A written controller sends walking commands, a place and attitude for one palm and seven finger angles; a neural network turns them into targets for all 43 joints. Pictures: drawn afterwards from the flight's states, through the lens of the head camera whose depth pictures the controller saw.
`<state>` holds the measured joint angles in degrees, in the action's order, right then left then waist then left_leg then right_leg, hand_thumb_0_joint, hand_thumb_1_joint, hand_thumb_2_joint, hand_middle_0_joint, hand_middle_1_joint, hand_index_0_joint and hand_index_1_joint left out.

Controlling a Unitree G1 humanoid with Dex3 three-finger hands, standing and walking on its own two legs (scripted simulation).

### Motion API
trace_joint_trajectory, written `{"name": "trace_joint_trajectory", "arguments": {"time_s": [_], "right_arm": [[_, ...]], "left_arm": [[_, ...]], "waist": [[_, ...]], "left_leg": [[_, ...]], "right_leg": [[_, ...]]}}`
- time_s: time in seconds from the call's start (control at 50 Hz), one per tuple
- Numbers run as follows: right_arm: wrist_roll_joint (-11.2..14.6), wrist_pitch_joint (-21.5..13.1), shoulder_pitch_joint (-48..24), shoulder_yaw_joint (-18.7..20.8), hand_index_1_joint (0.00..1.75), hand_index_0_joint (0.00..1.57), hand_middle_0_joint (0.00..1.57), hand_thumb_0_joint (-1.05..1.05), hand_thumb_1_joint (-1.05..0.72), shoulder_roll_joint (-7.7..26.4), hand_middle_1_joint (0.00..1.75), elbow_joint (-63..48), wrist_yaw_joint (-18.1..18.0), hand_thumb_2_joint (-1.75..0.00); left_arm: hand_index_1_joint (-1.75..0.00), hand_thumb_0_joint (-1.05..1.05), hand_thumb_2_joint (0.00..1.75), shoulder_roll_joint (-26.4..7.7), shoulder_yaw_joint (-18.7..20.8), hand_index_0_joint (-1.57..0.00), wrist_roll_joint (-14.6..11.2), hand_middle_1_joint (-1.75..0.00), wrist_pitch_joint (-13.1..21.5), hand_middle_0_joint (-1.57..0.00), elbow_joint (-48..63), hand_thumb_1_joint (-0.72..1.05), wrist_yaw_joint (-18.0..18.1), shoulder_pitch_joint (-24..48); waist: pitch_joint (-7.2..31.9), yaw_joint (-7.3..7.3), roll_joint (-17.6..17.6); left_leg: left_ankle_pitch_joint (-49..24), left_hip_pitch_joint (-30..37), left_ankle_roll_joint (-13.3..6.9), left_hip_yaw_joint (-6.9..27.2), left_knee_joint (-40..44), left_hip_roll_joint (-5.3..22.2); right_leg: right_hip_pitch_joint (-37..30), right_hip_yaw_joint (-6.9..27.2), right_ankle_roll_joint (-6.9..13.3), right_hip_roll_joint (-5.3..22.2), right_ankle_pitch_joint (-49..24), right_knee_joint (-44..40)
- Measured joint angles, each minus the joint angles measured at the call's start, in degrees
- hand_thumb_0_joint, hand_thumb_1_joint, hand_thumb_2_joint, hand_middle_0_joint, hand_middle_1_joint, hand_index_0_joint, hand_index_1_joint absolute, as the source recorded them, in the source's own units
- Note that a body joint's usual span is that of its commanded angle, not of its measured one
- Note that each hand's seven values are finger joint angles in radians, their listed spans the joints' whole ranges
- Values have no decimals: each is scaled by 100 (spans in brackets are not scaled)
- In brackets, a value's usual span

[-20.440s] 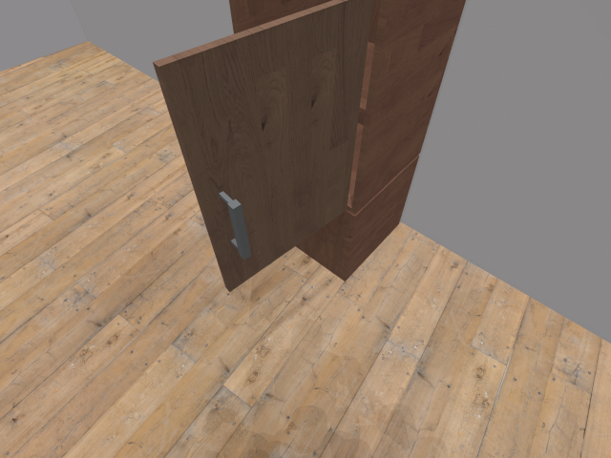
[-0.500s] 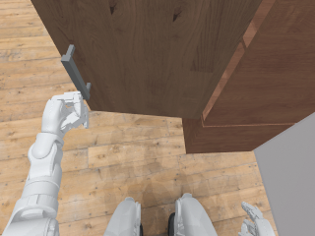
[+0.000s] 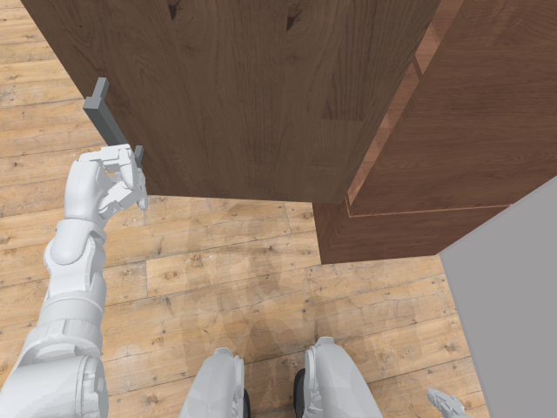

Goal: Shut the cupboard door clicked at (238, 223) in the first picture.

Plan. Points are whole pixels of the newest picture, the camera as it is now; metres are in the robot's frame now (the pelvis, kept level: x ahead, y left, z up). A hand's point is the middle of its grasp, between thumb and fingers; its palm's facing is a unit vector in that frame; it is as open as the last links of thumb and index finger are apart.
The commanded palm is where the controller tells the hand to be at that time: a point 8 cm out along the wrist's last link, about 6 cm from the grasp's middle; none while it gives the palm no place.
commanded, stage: bring the fist close to the handle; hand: left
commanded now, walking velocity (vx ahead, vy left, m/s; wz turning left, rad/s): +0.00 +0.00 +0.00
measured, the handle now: (120, 132) +0.52 +0.23 +0.03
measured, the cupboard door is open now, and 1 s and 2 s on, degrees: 83 72 63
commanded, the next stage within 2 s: push the door shut along its arc in 0.02 s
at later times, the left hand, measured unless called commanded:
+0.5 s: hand (142, 168) +0.45 +0.19 +0.03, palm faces -0.15 -0.99 -0.05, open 3.1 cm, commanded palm +0.45 +0.23 +0.03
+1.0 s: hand (153, 135) +0.51 +0.18 +0.03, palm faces -0.25 -0.97 -0.04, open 3.1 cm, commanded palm +0.52 +0.20 +0.03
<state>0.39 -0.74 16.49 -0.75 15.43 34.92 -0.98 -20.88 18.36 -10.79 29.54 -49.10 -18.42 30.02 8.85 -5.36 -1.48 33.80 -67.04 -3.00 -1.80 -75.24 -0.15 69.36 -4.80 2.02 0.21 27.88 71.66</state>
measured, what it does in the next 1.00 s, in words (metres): stands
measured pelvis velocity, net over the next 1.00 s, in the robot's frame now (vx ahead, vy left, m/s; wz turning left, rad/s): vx -0.02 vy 0.01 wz -0.01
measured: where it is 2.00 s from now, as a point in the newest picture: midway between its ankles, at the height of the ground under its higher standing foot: outside the picture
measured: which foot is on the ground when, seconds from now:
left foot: down 0.00-1.00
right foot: down 0.00-1.00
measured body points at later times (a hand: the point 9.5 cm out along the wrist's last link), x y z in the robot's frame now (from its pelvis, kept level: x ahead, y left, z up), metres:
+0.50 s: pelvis -0.01 +0.00 -0.01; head +0.14 +0.01 +0.42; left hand +0.45 +0.24 +0.03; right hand +0.09 -0.27 -0.12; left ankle +0.01 +0.09 -0.61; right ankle +0.05 -0.11 -0.61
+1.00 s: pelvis -0.02 +0.01 -0.03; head +0.16 +0.04 +0.38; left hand +0.52 +0.23 +0.03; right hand +0.00 -0.27 -0.13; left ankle +0.01 +0.09 -0.61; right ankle +0.05 -0.11 -0.61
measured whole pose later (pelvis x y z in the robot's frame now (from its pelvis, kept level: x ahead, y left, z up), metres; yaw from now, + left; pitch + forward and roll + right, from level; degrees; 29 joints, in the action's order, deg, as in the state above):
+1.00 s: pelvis -0.02 +0.01 -0.03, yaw -1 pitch +30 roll -5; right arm -0.1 -1.1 19.4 -3.1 17.1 36.9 -1.4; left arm -34.7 16.4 -6.7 21.4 -68.1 -27.3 58.7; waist 8.0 -11.4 -2.2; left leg 33.7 -78.6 -3.5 0.7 -81.9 0.2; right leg 78.8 -7.5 1.9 0.1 26.7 75.1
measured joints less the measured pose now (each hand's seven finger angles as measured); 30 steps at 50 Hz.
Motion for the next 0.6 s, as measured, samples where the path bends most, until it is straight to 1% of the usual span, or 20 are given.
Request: {"name": "trace_joint_trajectory", "arguments": {"time_s": [0.12, 0.18, 0.26, 0.36, 0.46, 0.6], "right_arm": [[18, 10, -118, 1, 30, 20, 20, 1, -90, 23, 30, -39, -23, -90], [23, 0, -154, 22, 30, 20, 20, 1, -90, 33, 30, -70, -14, -90], [32, -7, -217, -6, 30, 20, 20, 1, -90, 42, 30, -63, -30, -90], [17, -35, -294, -57, 30, 20, 20, 1, -90, 42, 30, -39, -61, -90], [22, -12, -255, -87, 30, 20, 20, 1, -90, 60, 30, -51, -55, -90], [32, 31, -60, -151, 30, 20, 20, 1, -90, 110, 30, 14, -59, -90]], "left_arm": [[-150, 2, 90, -83, -5, -130, -39, -150, -43, -130, -124, 90, -111, 109], [-150, 2, 90, -58, -70, -130, -79, -150, -47, -130, -33, 90, -139, 58], [-150, 2, 90, -64, -150, -130, -15, -150, -36, -130, -236, 90, -220, 212], [-150, 2, 90, -209, -131, -130, 76, -150, -36, -130, -609, 90, -331, 662], [-150, 2, 90, -440, -52, -131, 80, -150, -74, -130, -922, 90, -517, 1038], [-150, 2, 90, -743, 21, -133, 112, -150, -222, -130, -1273, 90, -760, 1535]], "waist": [[-3, 14, 13], [8, 40, 2], [5, 61, 18], [-9, -12, 26], [-18, -109, -7], [-62, -195, -33]], "left_leg": [[-7, -7, 12, 33, -11, -2], [-13, 9, 16, 40, 1, -7], [-16, 12, 16, 59, -13, -22], [-3, -123, 28, 111, -133, -19], [18, -266, 29, 123, -240, 5], [6, -504, 13, 147, -364, 18]], "right_leg": [[-10, -32, 13, 2, -3, -1], [-30, -38, 14, 7, -4, -13], [-41, -56, 16, 22, 4, 3], [63, -110, 37, 26, 16, 89], [196, -126, 44, 7, 12, 161], [409, -155, 44, 1, -20, 240]]}}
